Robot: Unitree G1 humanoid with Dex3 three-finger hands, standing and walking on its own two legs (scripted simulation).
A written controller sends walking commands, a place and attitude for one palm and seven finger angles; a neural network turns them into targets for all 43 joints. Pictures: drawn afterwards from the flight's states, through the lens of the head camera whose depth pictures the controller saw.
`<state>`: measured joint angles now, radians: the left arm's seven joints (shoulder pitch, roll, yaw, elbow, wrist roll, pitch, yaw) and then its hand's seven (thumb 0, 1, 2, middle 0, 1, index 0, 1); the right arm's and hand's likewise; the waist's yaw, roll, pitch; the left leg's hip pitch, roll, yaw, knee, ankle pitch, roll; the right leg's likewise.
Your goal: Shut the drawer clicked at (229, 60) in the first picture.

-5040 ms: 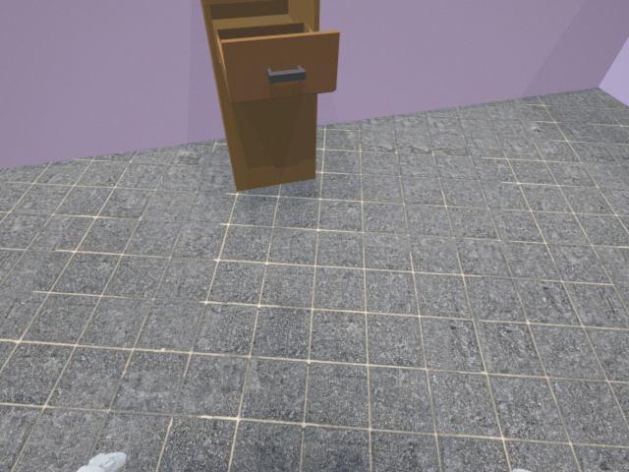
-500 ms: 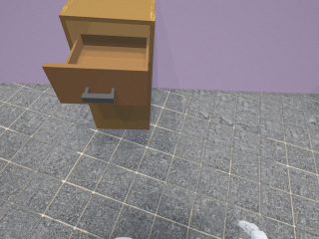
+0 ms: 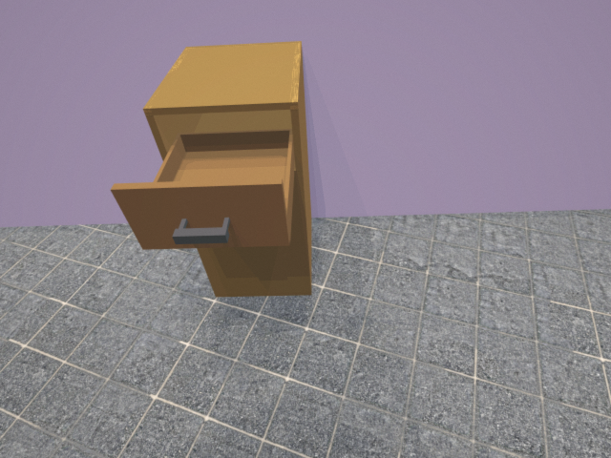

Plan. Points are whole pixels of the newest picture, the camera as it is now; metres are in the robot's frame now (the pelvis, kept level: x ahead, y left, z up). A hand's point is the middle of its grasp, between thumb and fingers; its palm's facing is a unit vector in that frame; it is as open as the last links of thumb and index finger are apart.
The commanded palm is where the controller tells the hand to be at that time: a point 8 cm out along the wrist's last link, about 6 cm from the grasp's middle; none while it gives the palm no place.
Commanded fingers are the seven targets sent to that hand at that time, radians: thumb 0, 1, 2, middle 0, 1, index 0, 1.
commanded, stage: take the last steps up to it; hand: left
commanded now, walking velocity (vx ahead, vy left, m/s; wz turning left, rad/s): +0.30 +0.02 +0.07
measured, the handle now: (203, 229) +0.57 +0.25 -0.06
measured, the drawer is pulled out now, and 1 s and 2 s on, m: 0.30 0.30 0.30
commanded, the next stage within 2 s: come to a stop and stand still in 0.74 s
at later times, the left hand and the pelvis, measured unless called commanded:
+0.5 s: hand out of the picture +0.00 +0.18 -0.18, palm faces +0.18 -0.98 -0.12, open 7.4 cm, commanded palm none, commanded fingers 0.00 0.90 0.90 -0.20 -0.30 -0.20 -0.30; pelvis +0.14 +0.06 -0.02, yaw +2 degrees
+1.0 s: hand (211, 339) +0.37 +0.22 -0.16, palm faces -0.03 -0.97 -0.23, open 7.3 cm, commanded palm none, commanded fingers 0.00 0.90 0.90 -0.20 -0.30 -0.20 -0.30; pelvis +0.27 +0.04 -0.01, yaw -1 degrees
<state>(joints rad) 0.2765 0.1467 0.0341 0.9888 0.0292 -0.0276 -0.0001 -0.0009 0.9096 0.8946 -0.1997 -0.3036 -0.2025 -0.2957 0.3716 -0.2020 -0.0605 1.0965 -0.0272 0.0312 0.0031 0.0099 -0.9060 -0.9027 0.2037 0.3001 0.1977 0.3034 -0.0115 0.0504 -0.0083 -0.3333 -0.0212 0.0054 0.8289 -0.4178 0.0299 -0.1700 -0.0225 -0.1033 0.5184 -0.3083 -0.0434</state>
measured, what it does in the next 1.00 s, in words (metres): walks ahead: left foot, then right foot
